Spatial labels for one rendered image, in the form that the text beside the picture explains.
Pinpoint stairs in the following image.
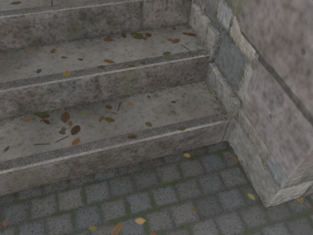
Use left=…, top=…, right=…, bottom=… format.
left=0, top=0, right=229, bottom=196

